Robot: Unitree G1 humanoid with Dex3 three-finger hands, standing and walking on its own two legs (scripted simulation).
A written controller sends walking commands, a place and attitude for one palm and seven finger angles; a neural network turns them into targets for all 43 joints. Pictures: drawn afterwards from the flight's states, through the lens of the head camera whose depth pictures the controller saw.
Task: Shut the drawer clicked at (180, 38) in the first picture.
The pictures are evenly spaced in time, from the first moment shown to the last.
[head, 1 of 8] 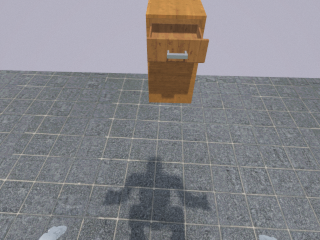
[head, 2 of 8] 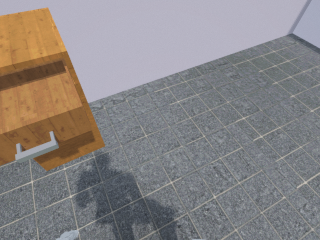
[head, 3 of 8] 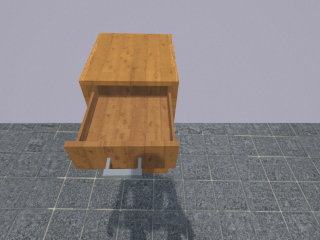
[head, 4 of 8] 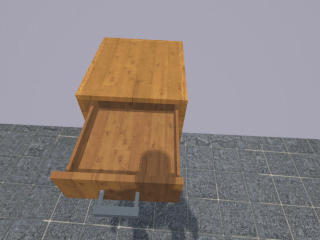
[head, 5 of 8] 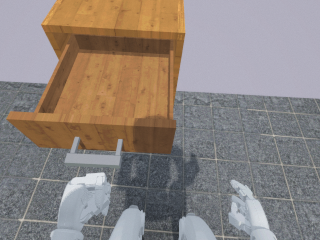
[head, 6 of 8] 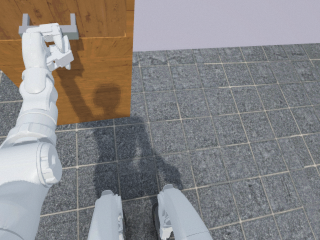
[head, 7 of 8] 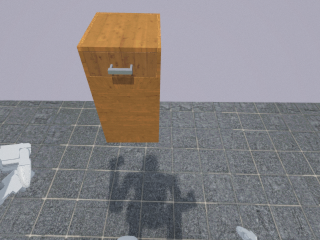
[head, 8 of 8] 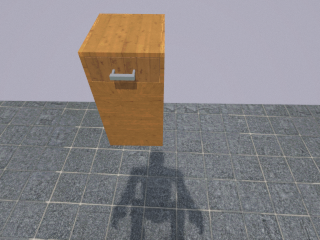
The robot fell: no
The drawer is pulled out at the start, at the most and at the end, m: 0.30 0.30 0.00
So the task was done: yes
